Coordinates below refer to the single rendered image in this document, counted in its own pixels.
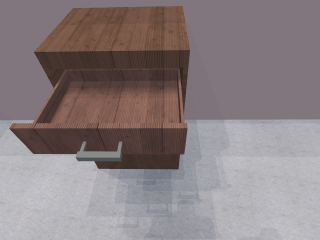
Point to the drawer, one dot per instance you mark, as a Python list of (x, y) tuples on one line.
[(142, 108)]

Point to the cabinet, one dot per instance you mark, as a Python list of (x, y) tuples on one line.
[(152, 37)]

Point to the handle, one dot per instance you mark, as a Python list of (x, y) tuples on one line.
[(99, 156)]

